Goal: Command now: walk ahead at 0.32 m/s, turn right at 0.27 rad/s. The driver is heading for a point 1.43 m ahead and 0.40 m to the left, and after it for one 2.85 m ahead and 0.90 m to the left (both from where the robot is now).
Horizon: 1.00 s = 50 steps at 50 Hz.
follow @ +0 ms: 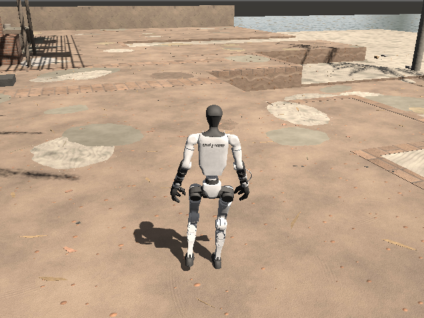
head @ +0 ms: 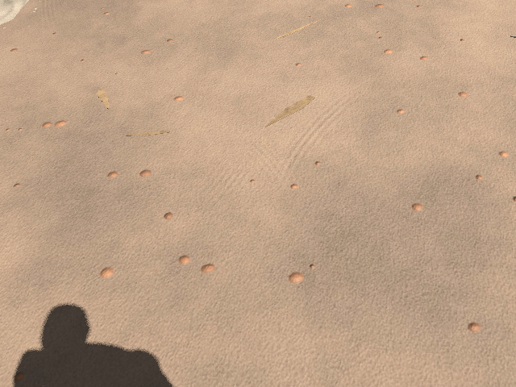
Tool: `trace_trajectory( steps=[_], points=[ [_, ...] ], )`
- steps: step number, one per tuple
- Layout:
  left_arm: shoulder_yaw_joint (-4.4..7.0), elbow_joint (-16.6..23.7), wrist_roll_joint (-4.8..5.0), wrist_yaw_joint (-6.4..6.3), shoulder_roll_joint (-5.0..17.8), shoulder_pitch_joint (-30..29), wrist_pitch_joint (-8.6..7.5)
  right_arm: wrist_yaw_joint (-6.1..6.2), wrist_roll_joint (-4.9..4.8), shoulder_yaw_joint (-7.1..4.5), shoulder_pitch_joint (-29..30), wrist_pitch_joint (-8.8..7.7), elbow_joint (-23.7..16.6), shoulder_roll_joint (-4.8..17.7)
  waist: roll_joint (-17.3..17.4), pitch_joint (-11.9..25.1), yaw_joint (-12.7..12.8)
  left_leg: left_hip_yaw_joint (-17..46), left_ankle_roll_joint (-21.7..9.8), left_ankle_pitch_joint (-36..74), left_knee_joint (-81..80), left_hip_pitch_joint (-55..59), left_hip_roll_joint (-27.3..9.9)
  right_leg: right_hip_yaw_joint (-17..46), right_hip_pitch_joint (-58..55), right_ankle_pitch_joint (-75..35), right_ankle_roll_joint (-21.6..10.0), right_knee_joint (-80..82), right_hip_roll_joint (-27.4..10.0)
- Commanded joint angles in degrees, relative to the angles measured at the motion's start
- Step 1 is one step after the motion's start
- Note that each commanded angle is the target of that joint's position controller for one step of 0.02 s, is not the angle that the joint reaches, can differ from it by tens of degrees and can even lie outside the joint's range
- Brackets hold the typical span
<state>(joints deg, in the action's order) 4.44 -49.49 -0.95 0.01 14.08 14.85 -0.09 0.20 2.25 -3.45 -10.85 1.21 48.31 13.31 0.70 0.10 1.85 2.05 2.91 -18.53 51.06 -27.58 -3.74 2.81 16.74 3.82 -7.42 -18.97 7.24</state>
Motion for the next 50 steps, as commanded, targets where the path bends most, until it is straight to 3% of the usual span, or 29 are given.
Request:
trace_trajectory(
  steps=[1, 6, 9, 10, 11, 12, 13, 14, 16, 18, 24, 28, 30, 31, 32, 33, 34, 35, 36, 37, 39, 41, 43, 46, 50],
  points=[
    [1.56, 1.9, -0.15, 0.0, 8.2, 3.0, -0.97, -0.4, -0.09, -0.68, -0.3, -1.35, -3.1, 3.9, -6.6, 2.6, 0.4, -1.9, -0.5, 0.3, -4.5, -2.1, 1.0, 19.7, -6.9, 27.2, -5.6, 12.9, -16.5],
    [1.35, 2.2, -0.13, 0.43, 8.6, 1.2, -1.26, -0.69, -0.69, -0.35, -3.4, -2.64, -2.7, 4.1, -7.2, 1.0, -1.1, -4.0, -3.6, -4.4, -14.5, 7.8, 3.3, 18.5, -1.2, 30.1, -5.8, 12.0, -16.3],
    [1.19, 3.0, 0.55, 0.25, 7.5, -2.0, -0.86, 0.11, -0.96, -0.06, -12.6, -3.43, 0.6, 3.3, -3.7, -1.2, -5.8, -6.6, -7.1, 0.3, -30.3, 23.2, 4.9, 15.2, 9.6, 33.6, -3.5, 6.0, -13.1],
    [0.43, 4.6, 0.51, 0.21, 4.5, -4.6, -1.14, 0.73, -0.45, -0.21, -16.7, -4.09, 1.8, 4.9, 1.9, -2.6, -7.4, 1.6, -8.6, -6.2, -36.2, 29.6, -0.9, 11.6, 18.3, 31.6, -1.1, -3.6, -9.4],
    [-1.21, 5.9, 0.4, 0.36, -1.6, -4.6, -1.86, 1.16, -0.17, -0.31, -20.1, -4.52, 1.9, 7.6, 12.3, -0.1, -7.1, 19.3, -10.0, -20.9, -43.7, 33.5, -14.9, 1.6, 23.0, 27.9, 1.6, -22.2, -2.9],
    [-0.55, 6.8, -0.21, 0.76, 1.9, -6.1, -2.5, 1.16, -0.06, -1.84, -15.9, -4.44, 1.4, 12.8, 10.7, -7.8, -5.0, 33.6, -14.0, -30.4, -49.8, 26.1, -20.1, 0.4, 32.0, 21.0, 2.0, -27.5, -1.3],
    [-0.1, 6.8, -1.16, 1.48, 4.4, -5.6, -3.0, 0.9, -0.48, -1.84, -12.5, -4.67, 0.9, 11.2, 5.7, -9.7, -2.2, 31.1, -14.4, -28.4, -49.5, 22.7, -18.7, 3.8, 30.7, 15.3, 1.9, -30.7, -5.3],
    [0.3, 5.5, -1.16, 2.22, 5.6, -3.9, -3.29, 0.3, -1.27, -1.43, -9.3, -5.19, 0.3, 9.4, 4.7, -8.1, -0.3, 25.3, -12.7, -22.6, -48.7, 23.4, -14.9, 2.8, 29.4, 11.9, 2.8, -31.6, -6.2],
    [0.38, 3.9, -1.67, 2.83, 5.6, -3.0, -3.03, -0.16, -1.79, -1.03, -10.2, -6.12, 0.6, 7.5, 5.1, -5.0, -0.7, 15.2, -11.3, -9.8, -48.0, 24.9, -9.7, -0.9, 26.9, 7.4, 5.0, -34.9, -7.4],
    [-0.27, 4.6, -1.78, 3.06, 3.6, -5.8, -2.68, -0.41, -1.8, -0.61, -13.8, -6.77, 2.4, 5.6, 5.1, -4.3, -2.2, 10.6, -11.8, -0.5, -47.2, 26.3, -7.9, -2.8, 27.8, 4.3, 6.1, -36.2, -9.0],
    [-1.77, 8.1, -1.14, 3.07, 1.3, -17.5, -2.31, -0.26, -1.45, -0.65, -19.8, -6.97, 4.9, 5.6, 6.2, -5.7, -6.2, 4.4, -12.7, 19.8, -44.6, 28.5, -6.8, -6.8, 25.4, 0.5, 7.7, -23.7, -10.0],
    [-2.03, 9.2, -0.75, 2.92, 2.0, -20.1, -2.58, 0.05, -1.17, -0.88, -20.5, -6.75, 6.1, 7.1, 7.3, -6.0, -6.3, 3.0, -12.2, 30.2, -41.0, 30.3, -8.5, -8.5, 18.2, 3.6, 5.1, -15.3, -8.6],
    [-1.57, 8.3, -0.79, 2.3, 3.1, -16.2, -2.86, 0.18, -1.2, -1.07, -19.0, -6.49, 6.4, 8.0, 7.6, -4.4, -3.6, 2.0, -11.2, 42.6, -35.9, 30.3, -9.4, -9.1, 9.9, 6.2, 2.9, -12.3, -6.4],
    [-0.99, 6.3, -0.81, 1.77, 4.1, -10.2, -3.16, 0.19, -1.33, -1.21, -18.2, -6.31, 6.6, 8.6, 6.9, -1.3, -0.8, 0.7, -10.5, 50.9, -29.1, 30.4, -8.7, -9.6, 2.4, 6.2, 1.7, -10.0, -4.6],
    [-0.21, 3.1, -1.23, 1.11, 5.6, -0.7, -3.79, 0.2, -1.64, -1.08, -17.4, -6.08, 6.5, 8.4, 4.7, 4.1, 3.4, -1.8, -9.3, 50.7, -18.3, 26.5, -6.4, -9.2, -10.3, 4.0, 0.1, -7.6, -4.4],
    [0.86, 1.2, -2.68, 0.33, 9.6, 9.5, -4.41, 0.12, -1.88, -0.39, -16.7, -6.05, 4.8, 6.4, -0.2, 11.4, 7.3, -3.5, -8.4, 32.8, -2.5, 15.0, -4.1, 2.6, -25.4, 11.6, -2.4, -6.7, -15.6],
    [2.27, 0.2, -2.96, 0.21, 15.8, 13.1, -4.19, -0.36, -3.63, 0.97, -22.7, -6.03, 3.1, -0.4, -17.0, 18.8, 4.2, -5.8, -6.2, -8.4, 17.7, -4.2, 6.2, 31.3, -38.8, 17.4, -9.1, -0.2, -32.4],
    [1.8, 0.4, -0.81, 0.49, 12.6, 10.0, -3.62, 0.04, -2.02, -0.77, -18.3, -5.83, 3.9, 6.4, -8.1, 15.3, 4.4, 1.8, -7.6, -9.3, 22.3, -8.3, 4.5, 35.0, -33.0, 17.9, -8.3, 3.3, -30.3],
    [0.8, 0.8, -0.47, 0.58, 9.5, 4.0, -3.67, -0.3, -1.9, -0.95, -13.9, -6.05, 2.4, 6.1, -5.9, 6.4, 1.7, 1.6, -8.1, -3.8, 21.8, -9.9, 1.5, 25.0, -25.0, 15.0, -6.8, 3.6, -27.8],
    [-0.03, 1.0, -0.57, 0.81, 6.3, 0.9, -4.09, -0.61, -1.84, -0.51, -12.0, -6.38, 2.3, 4.8, -3.6, 2.4, 0.4, 1.1, -8.1, 0.1, 18.7, -8.0, -0.3, 18.8, -17.9, 8.4, -5.7, 5.6, -25.0],
    [-0.88, 0.1, -0.06, 0.52, 3.7, -1.0, -4.73, -1.24, -0.39, -0.4, -12.7, -5.13, 3.1, 3.6, -5.2, -0.5, -2.7, 0.2, -7.1, 2.3, 14.4, -3.4, -2.3, 10.5, -10.2, 2.6, -3.4, 8.5, -20.3],
    [-0.96, -1.3, 0.21, 0.41, 3.8, 1.2, -5.59, -1.95, -0.1, -0.33, -12.7, -4.02, 3.3, 2.8, -5.0, -0.5, -3.6, -0.9, -6.1, 3.2, 12.7, -2.4, -2.3, 7.6, -8.9, -2.6, -4.0, 10.1, -19.3],
    [-0.77, -2.6, 0.6, 0.33, 4.8, 3.3, -6.07, -2.38, 0.07, -0.33, -8.9, -3.41, 2.2, 2.7, -4.4, -2.4, -3.7, -1.9, -5.1, 6.2, 10.0, -6.1, -3.1, 5.4, -9.1, -3.7, -4.7, 12.0, -18.9],
    [-0.9, -3.9, 0.22, 0.24, 4.6, 6.2, -6.2, -2.65, -0.48, -0.09, -1.9, -3.06, 0.3, 2.8, -3.8, -4.7, -2.3, -2.0, -4.4, 12.4, 4.6, -11.5, -3.3, 0.9, -11.0, -6.1, -3.9, 13.7, -18.4],
    [-1.3, -5.2, 0.08, -0.04, 4.5, 8.4, -6.57, -2.89, -1.03, 0.77, 5.7, -3.42, -2.1, 1.8, -3.7, -5.9, -0.7, -3.1, -5.3, 19.8, -6.6, -10.0, -0.6, -5.5, -12.7, -13.2, -1.7, 13.6, -17.8]
  ],
)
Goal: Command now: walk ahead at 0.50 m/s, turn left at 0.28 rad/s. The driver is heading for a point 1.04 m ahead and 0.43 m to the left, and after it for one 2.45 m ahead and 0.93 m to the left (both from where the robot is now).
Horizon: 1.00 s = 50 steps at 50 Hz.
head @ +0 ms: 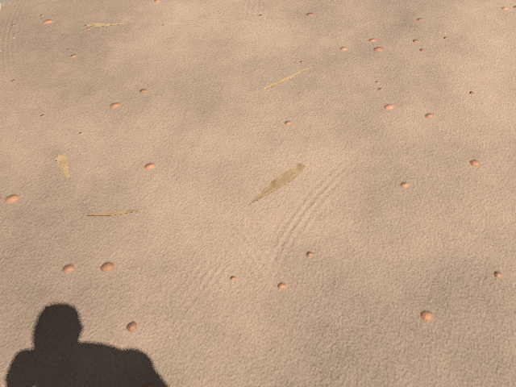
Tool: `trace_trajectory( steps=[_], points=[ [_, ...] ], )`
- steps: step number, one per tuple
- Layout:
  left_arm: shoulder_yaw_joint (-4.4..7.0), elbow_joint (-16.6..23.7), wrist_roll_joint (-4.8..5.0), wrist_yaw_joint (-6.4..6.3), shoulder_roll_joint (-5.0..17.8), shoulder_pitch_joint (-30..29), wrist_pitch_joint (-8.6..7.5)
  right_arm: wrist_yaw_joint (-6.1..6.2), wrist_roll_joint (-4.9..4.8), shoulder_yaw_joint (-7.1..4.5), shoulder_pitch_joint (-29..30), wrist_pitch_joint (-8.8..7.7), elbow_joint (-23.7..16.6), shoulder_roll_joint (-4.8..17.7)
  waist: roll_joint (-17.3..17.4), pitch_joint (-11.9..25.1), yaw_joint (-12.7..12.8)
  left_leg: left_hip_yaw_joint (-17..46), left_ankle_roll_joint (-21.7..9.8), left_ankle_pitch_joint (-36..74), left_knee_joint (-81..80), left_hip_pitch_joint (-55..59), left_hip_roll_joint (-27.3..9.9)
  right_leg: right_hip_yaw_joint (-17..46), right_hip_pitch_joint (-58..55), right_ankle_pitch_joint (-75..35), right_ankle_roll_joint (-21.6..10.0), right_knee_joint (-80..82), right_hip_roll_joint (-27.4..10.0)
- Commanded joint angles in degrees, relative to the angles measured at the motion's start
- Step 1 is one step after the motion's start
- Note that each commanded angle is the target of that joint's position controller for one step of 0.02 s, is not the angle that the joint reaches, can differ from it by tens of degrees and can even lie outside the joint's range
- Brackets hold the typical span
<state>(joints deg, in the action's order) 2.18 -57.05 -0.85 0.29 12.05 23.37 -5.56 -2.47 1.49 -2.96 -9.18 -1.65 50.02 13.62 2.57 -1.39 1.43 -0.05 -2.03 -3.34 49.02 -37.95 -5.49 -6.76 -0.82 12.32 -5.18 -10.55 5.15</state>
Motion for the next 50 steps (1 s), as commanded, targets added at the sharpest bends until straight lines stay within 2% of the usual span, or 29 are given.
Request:
trace_trajectory(
  steps=[1, 4, 6, 8, 9, 10, 11, 12, 13, 14, 15, 17, 19, 21, 24, 31, 32, 34, 35, 36, 37, 38, 39, 40, 41, 42, 44, 47, 50],
  points=[
    [0.87, 2.0, -0.02, -0.53, 6.5, 0.7, -1.15, -0.29, -0.21, 0.49, 5.8, -0.62, -4.4, 1.4, -5.5, -4.7, 0.2, -2.1, -0.8, 5.7, -6.9, 0.8, 1.6, 3.0, 3.7, -23.4, -3.5, 5.2, -16.0],
    [0.65, 0.7, -0.22, -1.26, 6.7, 3.0, -0.96, -0.43, 0.06, 0.86, 9.8, -0.85, -6.1, 1.4, -5.1, -5.4, 1.2, -4.8, -2.6, 4.7, -12.5, 1.6, 2.8, 0.3, -1.9, -29.8, -2.8, 3.1, -17.4],
    [0.77, 0.3, -0.39, -1.81, 7.9, 2.6, -0.65, -0.31, 0.23, 0.62, 9.0, -0.98, -6.4, 2.0, -5.9, -4.1, 0.1, -6.8, -4.5, 0.2, -14.6, 4.7, 5.1, -1.5, -5.8, -43.5, -2.0, -2.2, -18.2],
    [1.16, 0.3, -0.71, -2.36, 9.6, 1.7, 0.03, 0.14, 0.51, -0.1, 3.4, -1.0, -5.0, 3.4, -7.9, 0.0, -2.6, -9.1, -7.0, -6.3, -15.0, 11.1, 8.9, -3.2, -8.6, -60.2, -1.5, -13.2, -18.8],
    [1.41, 0.6, -0.9, -2.41, 10.4, 1.3, 0.63, 0.31, 0.66, -0.8, -2.6, -1.19, -3.3, 4.6, -8.1, 3.4, -4.9, -9.3, -8.5, -8.1, -16.7, 17.5, 10.7, -3.8, -7.8, -61.5, -1.4, -22.6, -18.8],
    [1.49, 1.4, -0.62, -2.32, 10.8, 0.4, 1.01, 0.64, 1.3, -1.94, -11.1, -1.52, -0.7, 6.7, -6.7, 7.8, -8.9, -6.3, -10.7, -6.8, -20.6, 29.7, 10.2, -4.8, -1.0, -53.1, -0.4, -35.5, -17.8],
    [0.99, 3.9, -0.47, -1.99, 8.8, 0.2, 0.73, 1.5, 1.69, -3.73, -18.6, -1.42, 0.3, 12.3, 0.2, 13.9, -11.1, 10.3, -14.8, -8.5, -21.0, 43.3, -2.8, -5.8, 12.0, -28.1, 1.0, -54.8, -14.6],
    [0.7, 7.0, 0.85, -0.7, 5.3, 1.7, 0.25, 1.53, 0.51, -4.65, -15.2, -0.68, -0.7, 15.8, 12.6, 18.2, -6.2, 42.8, -24.8, -5.8, -29.7, 56.9, -15.4, 0.8, 35.7, 18.0, 3.7, -73.6, -0.8],
    [1.18, 8.0, -0.37, -0.49, 8.7, -4.9, -0.24, 1.48, -1.09, -4.44, -13.1, -0.17, -0.7, 14.0, 1.0, 13.0, -7.1, 37.5, -22.4, -7.5, -31.9, 53.6, -13.1, 9.7, 42.7, 13.1, 2.7, -73.8, -5.4],
    [0.97, 9.5, 0.23, -0.18, 8.2, -7.9, -1.02, 1.77, -1.2, -3.82, -9.8, -0.12, -1.0, 11.6, -1.3, 6.5, -5.7, 30.3, -20.3, -4.9, -33.3, 45.8, -11.9, 9.6, 42.9, 7.9, 2.6, -69.7, -7.9],
    [0.97, 9.2, 0.2, -0.27, 7.8, -7.6, -1.19, 1.81, -0.99, -3.11, -7.9, -0.21, -0.9, 8.8, -5.4, 2.0, -3.0, 25.5, -17.8, 1.1, -34.9, 38.1, -9.4, 9.3, 39.9, 5.8, 3.0, -64.3, -9.7],
    [0.72, 9.2, -1.59, -0.25, 6.7, -6.2, 0.99, 2.21, -1.41, -2.4, -5.8, -0.99, -1.1, 7.1, -4.6, 0.7, 0.1, 18.4, -15.4, 7.6, -36.2, 29.8, -4.7, 9.4, 33.3, 5.6, 4.8, -58.0, -11.4],
    [0.65, 10.0, -2.13, 0.11, 5.9, -6.4, 2.72, 2.13, -1.67, -2.54, -7.3, -2.0, -0.8, 8.2, -3.2, 1.0, 0.7, 15.9, -15.3, 11.2, -36.8, 27.6, -2.6, 8.2, 32.4, 5.2, 6.4, -54.2, -11.3],
    [0.62, 11.8, -2.05, 0.37, 5.9, -10.2, 3.35, 2.13, -1.59, -2.93, -9.2, -2.22, -0.7, 9.8, -2.0, 0.0, -0.1, 15.0, -14.7, 10.4, -38.0, 26.6, -1.3, 7.2, 34.5, 1.3, 7.7, -49.2, -11.5],
    [0.6, 14.7, -1.74, 0.51, 6.3, -17.9, 3.55, 2.04, -1.58, -3.05, -12.7, -1.95, -0.5, 9.9, -0.5, -1.4, -2.9, 15.6, -12.7, 9.2, -38.2, 29.0, -0.1, 6.8, 38.5, -5.8, 8.8, -40.5, -11.2],
    [-0.22, 19.6, -0.91, 1.14, 6.8, -29.0, 2.62, 2.77, -0.67, -3.28, -18.3, -1.4, -0.9, 10.9, 1.5, -1.1, -7.2, 19.0, -11.1, 16.0, -32.6, 38.5, -0.9, 7.1, 39.3, -10.0, 7.7, -26.9, -7.5],
    [-0.22, 20.1, -0.78, 1.14, 7.3, -29.1, 2.35, 2.99, -0.51, -3.39, -18.0, -1.4, -1.2, 11.3, 1.9, -1.1, -6.9, 20.0, -10.6, 17.1, -31.5, 39.0, -1.5, 7.5, 37.6, -9.2, 7.2, -25.0, -7.0],
    [0.18, 19.5, -0.55, 0.9, 8.9, -24.5, 1.79, 3.37, -0.35, -3.68, -14.9, -1.49, -2.4, 12.5, 2.7, -0.4, -3.8, 21.1, -8.5, 19.7, -28.6, 36.8, -1.8, 8.1, 28.7, -6.1, 5.7, -20.4, -5.8],
    [0.73, 18.0, -0.44, 0.44, 10.3, -19.3, 1.47, 3.22, -0.29, -3.83, -13.0, -1.7, -3.1, 13.2, 2.8, 1.6, -1.4, 21.0, -7.3, 24.8, -24.4, 34.7, -1.0, 7.5, 20.7, -3.5, 4.7, -19.2, -4.2],
    [1.44, 15.9, -0.59, -0.22, 11.7, -11.5, 0.8, 2.74, -0.69, -3.76, -11.9, -2.06, -3.3, 13.2, 0.3, 5.5, 2.6, 18.9, -5.9, 26.3, -15.0, 32.3, 2.1, 7.3, 10.1, -4.6, 3.3, -15.5, -4.2],
    [2.42, 15.2, -1.8, -1.22, 15.5, -2.8, 0.2, 2.11, -1.41, -2.82, -12.1, -2.59, -4.6, 10.0, -5.0, 13.2, 5.9, 15.4, -4.5, 15.3, -0.3, 25.7, 5.9, 17.0, -3.3, 4.4, 0.7, -13.5, -14.2],
    [3.62, 15.7, -3.09, -1.61, 20.9, -0.8, 0.79, 2.17, -3.26, -1.61, -17.7, -2.52, -6.8, 4.2, -18.5, 19.9, 3.0, 8.1, -2.5, -23.8, 15.9, 8.1, 14.9, 42.4, -17.1, 10.7, -4.8, -8.4, -30.2],
    [3.43, 15.8, -1.99, -1.26, 17.9, -3.9, 1.69, 2.61, -1.27, -1.93, -18.8, -1.8, -5.9, 8.7, -15.6, 17.7, 0.6, 7.6, -3.1, -27.1, 22.8, 2.1, 10.9, 51.5, -12.8, 16.2, -6.8, -5.7, -31.0],
    [2.22, 16.8, -1.49, -1.08, 12.4, -7.9, 1.92, 2.45, -0.53, -2.21, -15.7, -1.24, -5.1, 9.7, -7.8, 9.2, 0.0, 7.1, -2.9, -21.6, 23.8, 1.2, 7.7, 42.4, -4.8, 16.8, -5.7, -4.9, -28.6],
    [1.43, 16.6, -1.34, -0.87, 9.2, -10.2, 1.83, 1.91, -0.38, -1.97, -12.6, -1.04, -5.4, 8.9, -4.2, 4.3, -0.3, 6.2, -2.4, -17.6, 21.4, 2.3, 5.7, 33.1, 1.5, 10.3, -4.5, -3.8, -25.2],
    [1.12, 16.1, -1.39, -0.92, 8.4, -10.4, 1.63, 1.38, -0.04, -1.92, -11.5, -0.65, -5.6, 8.1, -6.2, 2.4, -0.9, 5.7, -1.9, -16.1, 19.2, 3.6, 4.3, 26.6, 4.8, 4.1, -3.1, -2.6, -22.7],
    [1.08, 14.5, -0.85, -0.82, 8.4, -8.8, 0.73, 0.33, 0.64, -1.78, -11.3, 0.7, -6.0, 7.4, -9.3, 1.4, -1.8, 4.6, -1.1, -14.8, 18.0, 5.4, 3.3, 18.7, 7.9, -5.4, -2.3, -1.3, -20.2],
    [1.52, 13.2, -0.09, -0.24, 9.0, -6.7, -0.58, -0.64, 0.54, -1.39, -7.2, 1.58, -8.1, 6.4, -8.6, 1.1, -1.9, 3.9, -0.5, -11.3, 16.8, 1.5, 2.3, 12.9, 6.8, -13.2, -3.4, 0.6, -20.7],
    [1.72, 12.0, -0.14, -0.19, 9.0, -5.0, -0.57, -1.27, 0.59, -0.94, -1.2, 1.62, -10.4, 5.8, -7.9, -0.5, -1.1, 2.8, 0.4, -6.0, 11.8, -2.7, 1.5, 7.2, 5.5, -16.0, -3.7, 1.9, -20.2]
  ],
)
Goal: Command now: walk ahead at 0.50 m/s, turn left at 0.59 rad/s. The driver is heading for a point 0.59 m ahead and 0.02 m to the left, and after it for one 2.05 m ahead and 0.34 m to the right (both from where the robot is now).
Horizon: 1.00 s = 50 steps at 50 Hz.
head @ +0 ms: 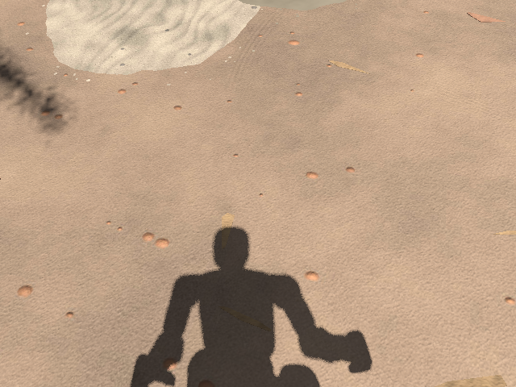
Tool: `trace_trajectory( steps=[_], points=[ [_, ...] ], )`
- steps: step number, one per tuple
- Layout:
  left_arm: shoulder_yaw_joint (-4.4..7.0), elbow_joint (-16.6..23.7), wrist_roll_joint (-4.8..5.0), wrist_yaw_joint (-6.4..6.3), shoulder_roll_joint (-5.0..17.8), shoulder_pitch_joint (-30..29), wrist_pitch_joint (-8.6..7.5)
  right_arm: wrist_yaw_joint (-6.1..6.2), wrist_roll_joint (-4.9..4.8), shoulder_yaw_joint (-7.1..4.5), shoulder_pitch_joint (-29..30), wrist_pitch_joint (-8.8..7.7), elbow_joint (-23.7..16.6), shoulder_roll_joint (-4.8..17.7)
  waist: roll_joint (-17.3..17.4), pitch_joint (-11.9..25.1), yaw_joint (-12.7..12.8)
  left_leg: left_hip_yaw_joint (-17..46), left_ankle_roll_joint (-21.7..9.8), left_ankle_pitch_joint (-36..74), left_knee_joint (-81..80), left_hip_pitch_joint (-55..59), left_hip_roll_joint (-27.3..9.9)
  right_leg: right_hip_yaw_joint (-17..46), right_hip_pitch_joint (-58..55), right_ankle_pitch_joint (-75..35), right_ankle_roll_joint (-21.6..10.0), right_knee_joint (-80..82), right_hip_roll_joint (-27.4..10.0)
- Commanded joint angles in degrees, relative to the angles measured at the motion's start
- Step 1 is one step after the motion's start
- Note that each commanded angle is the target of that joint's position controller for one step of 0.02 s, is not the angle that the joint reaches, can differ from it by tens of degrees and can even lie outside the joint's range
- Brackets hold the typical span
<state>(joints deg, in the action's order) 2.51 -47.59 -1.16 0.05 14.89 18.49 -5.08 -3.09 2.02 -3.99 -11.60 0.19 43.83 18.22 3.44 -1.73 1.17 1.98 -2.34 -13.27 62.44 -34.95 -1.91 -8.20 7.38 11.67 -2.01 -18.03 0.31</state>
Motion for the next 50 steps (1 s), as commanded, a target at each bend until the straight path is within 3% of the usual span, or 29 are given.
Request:
trace_trajectory(
  steps=[1, 5, 8, 10, 11, 12, 13, 14, 15, 16, 17, 18, 19, 21, 24, 28, 32, 35, 38, 39, 40, 41, 42, 43, 44, 45, 46, 48, 50],
  points=[
    [1.43, 2.2, 0.09, 0.09, 6.2, 0.4, -0.98, -0.83, -0.06, 0.33, 3.1, -0.29, -4.8, 0.8, -8.7, -0.7, -0.6, 0.0, 0.8, 6.0, -4.5, -5.9, -2.1, 6.8, -2.9, -16.1, -6.6, 9.6, -14.8],
    [1.79, 1.2, 0.12, -0.06, 7.4, 1.9, -0.81, -1.84, -0.11, 1.41, 10.5, -0.75, -7.5, -0.7, -8.6, -2.3, 1.0, -4.3, -0.3, 11.8, -18.3, -1.3, -1.9, 0.7, -3.3, -17.6, -5.3, 9.4, -14.4],
    [2.02, 0.1, 0.38, -0.62, 8.6, 3.3, 0.08, -1.8, 0.55, 1.55, 12.1, -1.01, -8.3, -0.8, -8.3, -3.0, 1.0, -8.1, -1.9, 8.5, -25.2, 2.8, 0.4, -2.9, -6.9, -34.9, -3.8, 3.3, -14.8],
    [2.4, -0.3, 0.63, -1.2, 10.3, 3.5, 0.94, -1.1, 1.2, 1.01, 7.9, -1.26, -7.4, 0.2, -9.9, 0.4, -0.6, -9.8, -3.8, 3.9, -27.9, 8.7, 4.3, -4.4, -9.7, -50.8, -2.6, -6.3, -14.7],
    [2.57, -0.2, 0.86, -1.43, 11.0, 3.2, 1.49, -0.59, 1.5, 0.43, 2.2, -1.74, -5.9, 1.2, -9.8, 3.7, -2.9, -9.4, -5.0, 3.8, -30.4, 14.7, 6.3, -4.7, -9.3, -52.3, -2.2, -15.1, -14.3],
    [2.56, 0.3, 1.23, -1.42, 11.1, 2.5, 1.8, 0.3, 2.1, -0.49, -5.9, -2.45, -3.3, 2.8, -7.0, 8.8, -6.8, -7.7, -6.7, 10.7, -35.9, 25.6, 7.0, -5.7, -4.8, -43.7, -0.4, -28.1, -12.7],
    [1.82, 2.3, 0.66, -1.17, 7.8, 4.8, 1.8, 1.35, 2.09, -1.94, -10.3, -2.78, -2.3, 8.3, 1.0, 14.8, -6.8, 5.0, -9.1, 28.2, -33.3, 40.3, -4.9, -5.6, 8.9, -9.9, 1.7, -45.0, -9.6],
    [1.14, 5.6, 1.68, -0.86, 4.8, 8.9, 2.52, 1.72, -0.24, -3.79, -8.5, -1.98, -4.6, 15.3, 12.0, 24.0, -3.6, 32.1, -21.1, 54.2, -33.6, 54.5, -22.2, -0.5, 26.6, 26.8, 4.6, -65.9, 0.9],
    [1.7, 5.3, 0.0, -1.02, 8.1, 4.1, 3.11, 2.41, -2.34, -3.9, -10.7, -1.06, -5.3, 12.9, -0.4, 24.9, -6.8, 26.5, -20.8, 58.7, -34.2, 51.8, -19.4, 8.6, 28.7, 21.8, 4.5, -66.4, -2.3],
    [1.12, 6.3, 0.89, -1.01, 6.1, 0.5, 3.07, 2.95, -2.41, -3.06, -6.9, -0.85, -5.0, 10.2, -0.3, 17.1, -5.3, 20.4, -20.0, 56.1, -35.8, 44.8, -17.5, 9.0, 30.3, 17.3, 4.3, -64.8, -3.8],
    [0.89, 5.8, 0.46, -1.2, 5.8, -0.4, 3.12, 3.15, -2.51, -2.01, -3.9, -0.62, -4.7, 6.4, -2.8, 10.4, -3.0, 16.5, -16.7, 50.1, -38.4, 36.2, -13.6, 9.2, 29.0, 14.5, 4.3, -58.8, -5.7],
    [1.01, 6.1, -0.52, -1.22, 5.9, -0.8, 3.93, 3.48, -2.74, -1.43, -2.0, -0.52, -4.7, 4.7, -1.8, 6.9, -1.1, 14.6, -14.5, 45.1, -40.2, 30.7, -10.2, 9.8, 27.1, 13.5, 4.5, -54.7, -6.6],
    [1.06, 5.6, -1.15, -1.13, 6.1, 1.0, 5.07, 3.55, -2.39, -1.02, -0.3, -0.39, -5.1, 3.6, -1.1, 6.2, 0.5, 13.0, -13.6, 42.9, -41.6, 26.2, -8.4, 9.5, 23.9, 12.6, 4.8, -52.8, -6.4],
    [1.1, 4.9, -0.94, -0.97, 5.6, 3.1, 6.48, 3.08, -1.54, -1.1, -0.5, -1.01, -5.0, 4.3, -1.8, 8.3, 1.4, 11.5, -13.2, 44.5, -42.5, 23.4, -7.7, 8.7, 20.5, 10.8, 4.8, -50.6, -5.2],
    [1.06, 5.1, -0.54, -1.05, 4.7, 1.3, 7.09, 2.86, -1.16, -1.24, -1.6, -1.44, -4.3, 5.0, -1.2, 8.5, 0.9, 11.0, -12.2, 38.2, -44.5, 21.7, -7.0, 8.9, 20.3, 7.4, 4.4, -46.2, -4.8],
    [1.24, 5.3, -0.43, -1.13, 5.0, -2.9, 7.78, 3.17, -0.98, -0.48, -3.3, -1.01, -3.0, 3.5, 0.6, 6.6, -0.8, 12.6, -10.8, 23.4, -47.4, 24.0, -7.2, 9.9, 22.2, 4.6, 4.1, -39.3, -4.8],
    [0.39, 3.9, 0.19, -0.86, 3.0, -4.3, 7.91, 3.64, -0.04, 1.22, -3.6, -1.32, -1.1, 0.6, 1.4, 4.7, -1.8, 10.1, -9.2, 15.4, -49.1, 22.7, -7.4, 9.9, 14.5, 5.0, 3.1, -27.7, -4.0],
    [0.53, 3.8, 0.64, -0.98, 4.2, -5.0, 7.73, 4.14, 0.1, 1.05, -3.6, -1.04, -0.1, 2.7, 2.3, 2.9, -2.4, 10.3, -9.5, 14.6, -46.7, 23.1, -8.5, 8.6, 11.0, 9.5, 1.9, -21.8, -1.4],
    [0.32, 3.6, 0.88, -1.2, 3.8, -3.1, 6.77, 5.15, -1.14, 0.29, -3.1, -0.15, 0.5, 4.9, 0.5, 2.5, -0.7, 10.0, -8.6, 20.1, -41.1, 25.6, -9.1, 7.4, 7.6, 5.9, 0.5, -9.9, 0.1],
    [0.34, 3.6, 0.68, -1.33, 4.4, -2.7, 6.2, 5.53, -1.35, 0.07, -3.5, -0.1, 0.7, 5.1, -0.8, 2.5, -0.6, 9.5, -6.8, 19.8, -39.0, 24.9, -8.4, 9.8, 5.1, 0.3, -0.1, -5.3, -1.1],
    [0.79, 3.7, 0.08, -1.5, 6.8, -1.8, 5.64, 5.75, -1.29, 0.15, -3.5, -0.29, -0.2, 4.2, -4.1, 3.2, -1.3, 7.4, -4.8, 17.4, -34.6, 23.2, -5.8, 15.9, 3.0, -7.2, -1.5, -3.8, -5.2],
    [2.03, 4.3, 0.25, -1.38, 11.9, -2.0, 5.33, 5.66, -1.49, 0.38, -4.8, -0.37, -1.6, 2.1, -11.6, 3.5, -3.8, 1.2, -2.2, 7.1, -28.7, 17.8, 1.7, 27.0, 0.8, -23.4, -5.7, -4.5, -13.4],
    [2.61, 3.8, 0.97, -0.77, 11.9, -1.2, 5.47, 5.91, -1.01, 0.62, -1.9, 0.21, -1.4, 1.1, -14.6, 1.2, -1.0, -3.1, 0.1, -7.4, -23.9, 13.3, 6.7, 33.0, 2.0, -32.4, -11.5, -2.9, -18.3],
    [2.48, 3.5, 0.62, -0.58, 10.8, 1.3, 5.4, 5.81, -0.92, 0.4, 0.4, 0.72, -2.3, 1.6, -14.9, 1.0, 0.9, -1.7, 0.7, -17.6, -15.4, 8.9, 7.5, 35.7, 0.3, -34.2, -14.7, -0.8, -20.2],
    [2.67, 3.3, 0.49, -0.77, 10.6, 1.0, 5.6, 5.45, -1.07, 0.2, 1.2, 1.04, -2.4, 1.6, -12.1, 1.0, 0.6, -0.3, 1.3, -18.6, -9.0, 7.0, 6.9, 33.6, -0.1, -32.6, -15.2, -0.5, -18.3],
    [2.88, 3.2, 0.48, -1.03, 10.3, 0.1, 5.99, 4.92, -0.94, 0.18, 0.7, 1.15, -2.4, 1.4, -10.1, 1.6, -0.5, 0.5, 1.8, -16.4, -7.4, 5.9, 5.6, 30.9, -0.4, -23.3, -13.5, 0.0, -15.0],
    [3.08, 3.3, 0.63, -1.14, 9.9, -1.0, 6.4, 4.33, -0.61, 0.11, 1.0, 1.05, -2.8, 1.8, -10.3, 1.6, -1.1, 0.9, 2.3, -14.1, -8.5, 5.0, 4.4, 29.9, -0.6, -11.2, -11.8, 1.2, -12.3],
    [3.27, 3.9, 0.57, -0.75, 8.9, -1.6, 6.9, 3.27, -0.3, 0.36, 3.3, 0.46, -3.5, 1.8, -11.8, 1.2, 0.1, -0.4, 3.4, -12.0, -12.5, 4.2, 4.4, 30.3, -0.9, 7.0, -11.0, 4.3, -9.0],
    [3.84, 3.7, 0.41, -0.35, 9.6, -0.3, 6.81, 2.67, -0.49, 0.73, 5.8, -0.35, -4.6, 1.3, -11.9, 0.5, 1.6, -0.9, 4.0, -11.9, -18.0, 4.9, 4.5, 32.2, -0.9, 12.8, -11.6, 5.1, -8.6]
  ],
)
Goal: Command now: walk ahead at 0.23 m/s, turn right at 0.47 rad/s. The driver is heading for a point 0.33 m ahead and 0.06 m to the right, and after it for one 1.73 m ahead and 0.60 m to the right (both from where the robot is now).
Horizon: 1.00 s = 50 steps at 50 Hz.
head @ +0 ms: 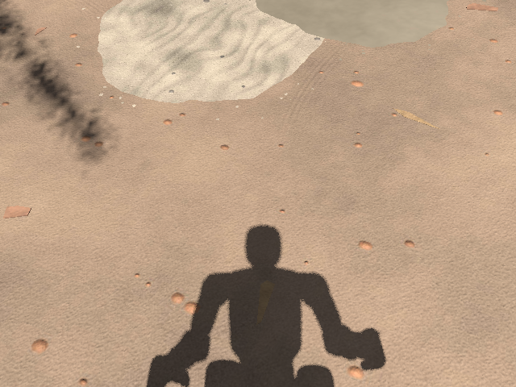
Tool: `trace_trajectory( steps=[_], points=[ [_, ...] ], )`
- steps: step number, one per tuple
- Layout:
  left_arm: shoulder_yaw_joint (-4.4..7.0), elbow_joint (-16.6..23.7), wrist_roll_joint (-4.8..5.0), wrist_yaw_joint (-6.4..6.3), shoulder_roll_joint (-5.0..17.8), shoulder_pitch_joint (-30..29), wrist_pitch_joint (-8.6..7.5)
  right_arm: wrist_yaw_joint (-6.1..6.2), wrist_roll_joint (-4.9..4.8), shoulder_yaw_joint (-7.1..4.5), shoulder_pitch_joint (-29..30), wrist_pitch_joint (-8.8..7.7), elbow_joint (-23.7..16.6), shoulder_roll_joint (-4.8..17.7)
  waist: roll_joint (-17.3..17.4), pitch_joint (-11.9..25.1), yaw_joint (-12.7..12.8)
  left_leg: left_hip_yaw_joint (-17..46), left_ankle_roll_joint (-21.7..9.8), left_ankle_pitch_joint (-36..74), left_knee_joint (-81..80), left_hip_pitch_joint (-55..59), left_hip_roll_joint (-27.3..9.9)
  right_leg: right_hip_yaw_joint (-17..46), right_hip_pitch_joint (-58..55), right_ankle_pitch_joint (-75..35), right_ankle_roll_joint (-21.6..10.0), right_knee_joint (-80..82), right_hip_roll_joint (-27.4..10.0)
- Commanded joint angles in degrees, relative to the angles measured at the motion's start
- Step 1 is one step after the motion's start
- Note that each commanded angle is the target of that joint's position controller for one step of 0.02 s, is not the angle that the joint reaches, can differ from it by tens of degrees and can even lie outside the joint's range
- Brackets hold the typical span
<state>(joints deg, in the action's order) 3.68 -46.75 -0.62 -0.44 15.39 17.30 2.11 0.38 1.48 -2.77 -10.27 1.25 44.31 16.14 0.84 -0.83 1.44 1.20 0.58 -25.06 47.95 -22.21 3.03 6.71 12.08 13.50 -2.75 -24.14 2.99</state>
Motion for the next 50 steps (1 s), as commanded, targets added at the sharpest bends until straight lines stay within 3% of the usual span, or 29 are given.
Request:
trace_trajectory(
  steps=[1, 3, 5, 6, 7, 8, 9, 10, 11, 13, 15, 19, 24, 26, 28, 29, 30, 31, 32, 33, 34, 35, 37, 39, 44, 50],
  points=[
    [3.07, 2.7, -0.28, 0.33, 9.9, 1.4, -0.54, -0.87, -0.05, -0.31, 5.2, -1.86, -5.5, 3.1, -9.0, -0.2, 1.7, -0.1, 1.1, -0.5, -6.3, -6.4, -0.3, 18.0, -5.4, 11.4, -11.1, 10.7, -11.3],
    [3.69, 3.0, -0.53, 0.78, 11.1, 0.7, -0.85, -0.59, -0.42, -0.14, 4.3, -2.68, -5.8, 3.3, -9.1, 0.8, 1.3, -0.3, 0.4, -0.4, -12.1, -1.0, 0.5, 19.3, -3.0, 11.4, -10.8, 9.5, -11.0],
    [3.85, 4.4, -0.21, 1.14, 10.9, -4.1, -0.98, 0.22, -0.77, -0.12, -1.8, -3.47, -4.2, 3.1, -8.3, 1.0, -3.3, -1.2, -0.8, 6.5, -23.8, 12.4, 1.5, 17.8, 5.4, 11.8, -8.0, 6.2, -7.7],
    [3.64, 4.9, -0.08, 0.95, 9.5, -5.5, -1.27, 0.94, -0.55, -0.52, -6.0, -4.02, -2.9, 4.3, -5.9, 1.3, -5.7, 0.1, -1.4, 10.1, -28.1, 22.2, 0.3, 16.1, 12.6, 14.2, -5.6, 1.8, -4.8],
    [2.67, 6.4, 0.18, 0.9, 5.7, -6.4, -1.98, 1.83, 0.1, -1.63, -11.7, -4.56, -2.1, 9.5, 2.9, 3.1, -8.0, 11.3, -3.3, -0.3, -33.2, 32.0, -10.7, 10.0, 22.6, 19.7, -2.5, -9.7, -0.1],
    [1.31, 9.1, 0.47, 1.04, 2.0, -7.6, -2.55, 2.02, 0.82, -3.19, -14.1, -4.35, -2.2, 16.9, 14.6, 3.8, -8.5, 35.3, -8.5, -19.5, -41.9, 32.9, -25.7, 0.8, 32.2, 21.8, -0.9, -23.6, 7.0],
    [2.03, 9.0, -1.13, 1.11, 6.8, -8.5, -2.59, 2.03, 1.29, -3.19, -11.3, -4.09, -1.8, 15.0, 8.0, -1.5, -5.8, 36.6, -11.8, -20.8, -41.6, 25.7, -27.6, 1.7, 33.3, 16.4, -1.3, -31.1, -0.1],
    [2.47, 7.7, -1.18, 1.77, 8.0, -7.9, -2.75, 1.72, 0.68, -1.95, -8.2, -4.37, -2.6, 10.2, 3.4, -4.8, -4.0, 30.7, -11.4, -17.2, -41.1, 22.6, -24.2, 1.8, 32.7, 11.8, -1.2, -33.1, -1.7],
    [2.38, 6.4, -1.1, 2.49, 7.3, -5.9, -2.82, 1.42, 0.27, -1.19, -5.9, -4.8, -3.0, 7.5, 3.2, -5.8, -2.5, 23.6, -9.7, -10.2, -41.6, 21.4, -20.7, 0.9, 31.3, 7.9, -0.4, -33.2, -2.7],
    [2.17, 5.8, -1.77, 3.7, 6.5, -5.4, -2.44, 1.41, 0.12, -0.67, -6.7, -5.73, -2.5, 6.2, 6.0, -4.5, -2.7, 13.3, -8.5, 4.3, -41.5, 22.0, -16.7, -1.8, 30.4, 2.8, 1.0, -36.3, -3.5],
    [1.78, 6.9, -1.57, 4.36, 5.6, -7.5, -2.06, 0.75, -0.04, -0.8, -9.6, -6.36, -1.2, 6.2, 5.3, -3.3, -3.3, 8.0, -8.4, 14.4, -40.3, 23.7, -15.9, -2.7, 32.0, -0.1, 1.6, -37.9, -3.7],
    [0.84, 9.9, -1.55, 5.3, 4.3, -14.3, -1.76, 0.07, -0.06, -0.81, -12.7, -6.59, 0.7, 5.8, 5.1, -4.5, -4.6, 1.3, -9.0, 26.8, -39.7, 24.8, -16.3, -4.9, 34.6, -4.1, 2.6, -32.4, -4.6],
    [-0.69, 13.4, -1.6, 6.33, 2.8, -21.7, -2.05, 0.25, -0.17, -1.07, -13.9, -6.52, 2.5, 7.0, 5.2, -6.0, -5.7, -5.9, -7.6, 35.5, -38.4, 23.4, -16.6, -11.6, 26.3, -6.7, 0.0, -16.8, -4.5],
    [-0.69, 13.6, -1.79, 5.83, 3.2, -20.5, -2.09, 0.52, -0.19, -1.19, -14.4, -6.17, 3.4, 8.0, 5.4, -4.5, -4.6, -8.9, -6.6, 51.4, -33.1, 25.2, -16.8, -14.5, 20.4, -3.7, -2.5, -12.8, -1.9],
    [0.11, 11.9, -2.11, 4.77, 4.8, -12.9, -2.39, 0.95, -0.24, -1.58, -15.0, -5.47, 4.3, 10.2, 6.4, 1.4, -0.7, -11.4, -6.0, 71.1, -19.0, 26.4, -17.1, -16.4, 9.8, 1.1, -5.6, -11.3, 2.6],
    [1.02, 9.3, -2.44, 4.1, 6.3, -3.9, -2.92, 1.15, -0.5, -1.57, -14.7, -5.12, 4.1, 10.6, 5.4, 6.7, 3.4, -12.5, -5.2, 68.4, -7.1, 21.9, -16.8, -15.1, -2.4, -0.5, -7.5, -7.6, 4.0],
    [2.58, 6.5, -2.85, 2.99, 10.2, 5.5, -3.14, 1.01, -0.23, -1.23, -14.3, -5.14, 2.8, 9.6, 1.1, 12.3, 7.4, -13.0, -3.8, 51.1, 9.1, 10.0, -15.1, -5.8, -17.4, 4.6, -9.9, -5.2, -1.9],
    [3.83, 7.7, -2.23, 2.11, 16.5, 3.8, -2.92, -0.45, -0.28, 0.47, -16.5, -5.42, -1.3, 1.6, -13.7, 17.7, 2.2, -11.1, -0.7, -5.1, 29.8, -14.0, -5.4, 25.1, -33.5, 9.2, -17.0, -1.5, -20.7],
    [4.25, 8.5, -0.23, 1.85, 16.5, 6.7, -2.3, -0.66, 0.08, -0.75, -9.7, -5.93, -3.1, 7.5, -7.0, 21.6, 7.1, 0.7, -0.9, -3.5, 36.4, -19.0, -2.6, 39.1, -33.1, 6.7, -19.8, 6.4, -23.2],
    [3.8, 7.0, -0.17, 1.4, 14.7, 3.3, -2.22, -0.81, -0.61, -0.71, -5.6, -6.33, -4.5, 7.4, -4.2, 12.0, 4.9, 2.0, -1.4, 3.7, 34.3, -22.5, -6.1, 28.5, -26.7, 1.8, -18.1, 7.1, -21.0],
    [2.95, 6.5, 0.11, 1.16, 11.6, 1.1, -2.5, -0.72, -0.55, -0.15, -6.0, -6.92, -4.2, 6.5, -1.8, 5.5, 2.3, 1.1, -1.5, 7.3, 28.5, -19.8, -8.2, 21.9, -17.2, -6.3, -16.4, 8.0, -18.6],
    [2.4, 6.6, -0.02, 1.0, 9.8, -1.3, -2.98, -0.62, 0.01, -0.14, -6.7, -6.59, -3.5, 6.1, -0.3, 2.5, -0.2, 1.2, -1.1, 7.6, 24.5, -16.1, -9.5, 17.1, -10.7, -12.7, -14.6, 8.6, -15.3],
    [1.64, 6.7, 0.33, 1.06, 8.0, -3.1, -3.84, -0.87, 1.48, -0.01, -10.0, -4.51, -2.8, 5.6, -1.2, 2.2, -3.4, 1.2, 0.2, 6.1, 20.2, -9.9, -10.1, 11.7, -3.5, -20.3, -14.0, 10.0, -11.9],
    [1.74, 6.0, 0.52, 1.31, 8.5, -1.8, -4.86, -1.22, 1.78, 0.1, -9.4, -3.15, -3.2, 4.4, -1.2, 2.0, -3.9, 0.0, 1.4, 7.0, 16.3, -9.8, -9.8, 9.7, -0.8, -21.6, -14.3, 11.0, -10.2],
    [2.06, 4.3, 0.56, 1.17, 9.2, 4.1, -5.09, -1.56, 1.43, 0.39, 3.2, -2.72, -7.2, 3.5, -3.1, -1.8, 0.0, -0.6, 2.9, 19.2, 2.8, -16.6, -9.2, 10.8, -2.1, -15.6, -11.9, 13.0, -8.1],
    [1.79, 2.1, 0.13, 0.27, 9.0, 10.7, -5.36, -2.39, 0.74, 1.27, 13.1, -3.85, -10.0, 2.8, -3.9, -1.7, 4.2, -1.9, 1.2, 25.0, -10.3, -15.5, -5.9, 11.3, -10.7, -26.4, -9.9, 8.9, -9.2]
  ],
)
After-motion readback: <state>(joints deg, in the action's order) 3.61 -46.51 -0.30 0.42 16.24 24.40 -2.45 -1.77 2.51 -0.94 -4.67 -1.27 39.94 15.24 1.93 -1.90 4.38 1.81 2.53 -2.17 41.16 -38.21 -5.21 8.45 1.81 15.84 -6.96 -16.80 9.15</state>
